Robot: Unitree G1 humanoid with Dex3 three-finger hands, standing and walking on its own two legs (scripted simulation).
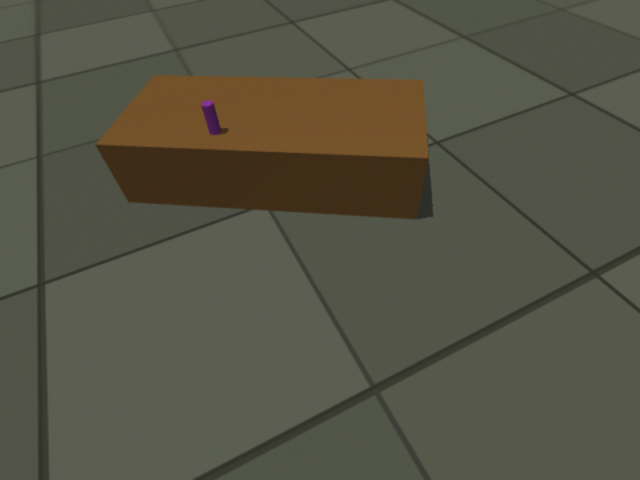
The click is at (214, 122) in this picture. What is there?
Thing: slim round
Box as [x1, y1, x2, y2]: [201, 100, 220, 134]
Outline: 203,101 201,105 209,131 211,134 216,134 220,131 213,103 210,100
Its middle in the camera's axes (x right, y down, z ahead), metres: -0.45 -0.54 +1.61
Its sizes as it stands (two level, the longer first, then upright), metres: 0.049 0.049 0.131
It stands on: a support 0.33 m high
